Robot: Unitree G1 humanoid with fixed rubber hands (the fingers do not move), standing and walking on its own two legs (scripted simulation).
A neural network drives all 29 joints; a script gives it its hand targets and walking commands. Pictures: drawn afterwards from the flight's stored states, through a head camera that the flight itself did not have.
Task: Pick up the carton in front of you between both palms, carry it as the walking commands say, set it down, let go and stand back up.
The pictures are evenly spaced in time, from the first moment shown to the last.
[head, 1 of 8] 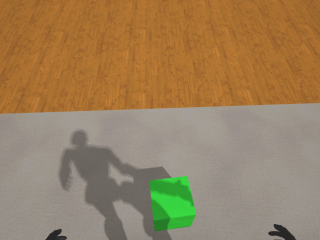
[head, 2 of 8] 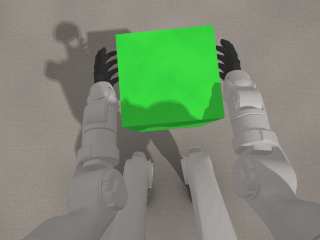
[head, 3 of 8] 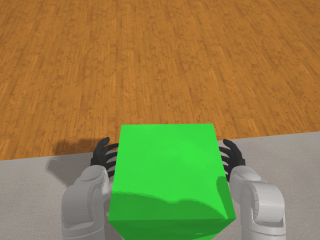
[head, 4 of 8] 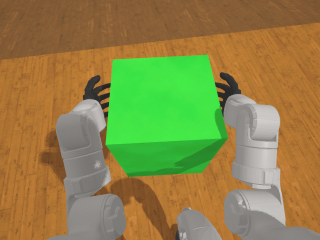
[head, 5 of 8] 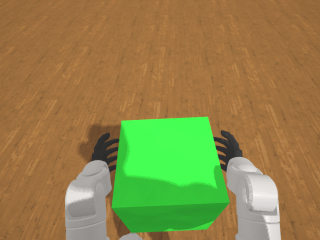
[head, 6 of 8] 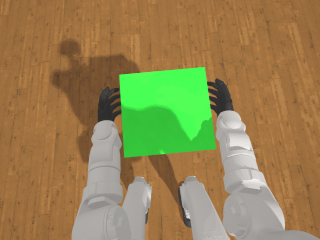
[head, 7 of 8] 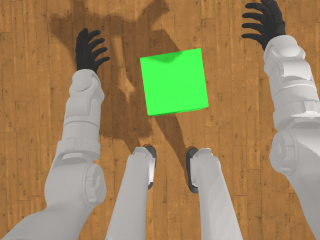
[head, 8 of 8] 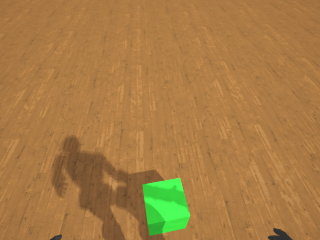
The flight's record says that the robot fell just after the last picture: no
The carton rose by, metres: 1.25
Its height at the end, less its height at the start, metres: +0.51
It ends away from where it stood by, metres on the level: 5.13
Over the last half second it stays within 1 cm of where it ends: yes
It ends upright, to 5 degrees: yes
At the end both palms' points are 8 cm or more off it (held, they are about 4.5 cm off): yes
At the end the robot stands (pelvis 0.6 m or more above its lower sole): yes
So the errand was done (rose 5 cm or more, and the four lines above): yes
